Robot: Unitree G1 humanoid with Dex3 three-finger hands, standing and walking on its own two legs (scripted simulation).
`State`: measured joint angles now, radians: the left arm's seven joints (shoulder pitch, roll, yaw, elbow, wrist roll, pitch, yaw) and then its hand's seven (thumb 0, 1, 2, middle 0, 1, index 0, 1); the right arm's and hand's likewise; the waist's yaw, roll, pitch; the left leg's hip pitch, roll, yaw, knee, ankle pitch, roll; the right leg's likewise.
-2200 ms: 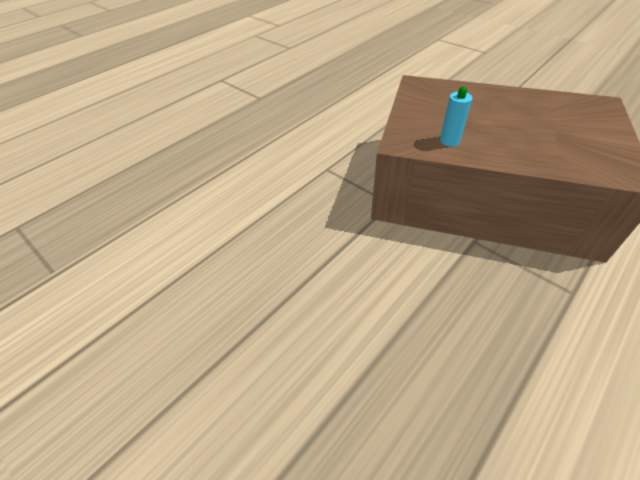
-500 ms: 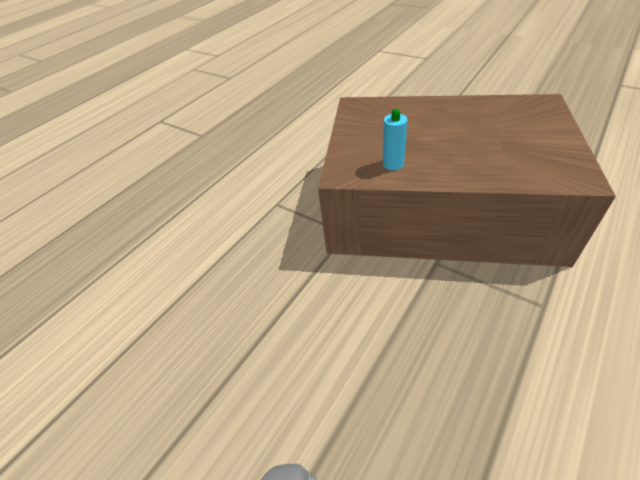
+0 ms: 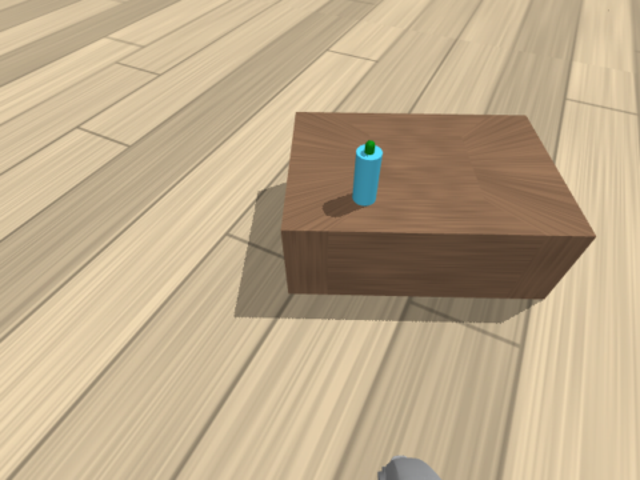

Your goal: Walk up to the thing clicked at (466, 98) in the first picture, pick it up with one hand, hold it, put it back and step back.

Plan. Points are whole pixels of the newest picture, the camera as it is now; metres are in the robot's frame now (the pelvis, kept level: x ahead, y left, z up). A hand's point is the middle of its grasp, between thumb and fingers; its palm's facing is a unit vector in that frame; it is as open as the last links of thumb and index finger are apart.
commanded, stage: walk up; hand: right
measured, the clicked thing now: (367, 171) +1.00 -0.13 -0.30
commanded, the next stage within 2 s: none
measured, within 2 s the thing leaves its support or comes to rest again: neither
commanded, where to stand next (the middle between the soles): +0.55 +0.08 m, yaw -2 degrees
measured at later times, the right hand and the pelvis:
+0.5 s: hand (509, 405) +0.25 -0.27 -0.15, palm faces -0.05 +0.95 -0.32, open 7.4 cm; pelvis +0.19 +0.01 +0.00, yaw -1 degrees
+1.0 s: hand (438, 332) +0.37 -0.18 -0.14, palm faces +0.02 +0.93 -0.37, open 7.4 cm; pelvis +0.37 +0.09 +0.00, yaw -2 degrees
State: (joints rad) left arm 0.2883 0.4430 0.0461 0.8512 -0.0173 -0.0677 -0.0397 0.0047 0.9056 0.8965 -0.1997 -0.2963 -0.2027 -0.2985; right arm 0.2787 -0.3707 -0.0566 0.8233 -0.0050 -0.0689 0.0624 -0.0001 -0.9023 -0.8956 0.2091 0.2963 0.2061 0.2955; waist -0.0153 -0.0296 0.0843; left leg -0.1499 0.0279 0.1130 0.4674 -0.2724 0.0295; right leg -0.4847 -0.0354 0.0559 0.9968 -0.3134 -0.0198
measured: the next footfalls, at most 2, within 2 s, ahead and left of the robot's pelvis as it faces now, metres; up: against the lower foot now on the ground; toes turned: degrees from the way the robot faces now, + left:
right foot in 0.18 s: +0.24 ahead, -0.13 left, +0.00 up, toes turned -5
left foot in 0.62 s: +0.36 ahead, +0.18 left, +0.00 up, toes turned +4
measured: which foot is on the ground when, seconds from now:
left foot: down 0.00-0.20, up 0.22-0.60, down 0.62-1.00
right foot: up 0.00-0.16, down 0.18-0.66, up 0.68-1.00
